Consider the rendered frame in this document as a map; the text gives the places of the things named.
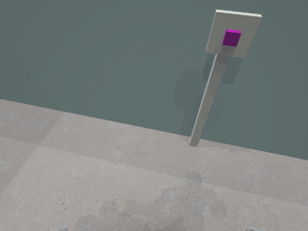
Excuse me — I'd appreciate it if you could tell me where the panel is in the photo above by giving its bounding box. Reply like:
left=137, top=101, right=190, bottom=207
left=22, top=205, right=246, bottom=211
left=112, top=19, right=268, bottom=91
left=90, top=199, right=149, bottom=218
left=190, top=10, right=262, bottom=147

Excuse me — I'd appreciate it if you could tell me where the button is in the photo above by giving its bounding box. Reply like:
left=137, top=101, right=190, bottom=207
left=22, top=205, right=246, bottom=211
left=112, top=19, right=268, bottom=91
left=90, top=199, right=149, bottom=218
left=222, top=29, right=242, bottom=47

